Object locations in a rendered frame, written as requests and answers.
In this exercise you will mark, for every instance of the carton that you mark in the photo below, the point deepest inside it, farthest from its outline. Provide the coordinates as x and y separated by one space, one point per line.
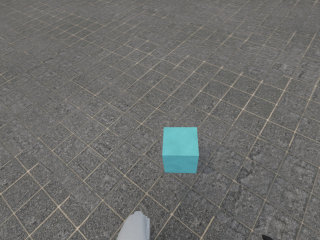
180 150

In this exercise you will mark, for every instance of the left robot thigh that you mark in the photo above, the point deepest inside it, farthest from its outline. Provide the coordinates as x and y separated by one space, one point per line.
136 227

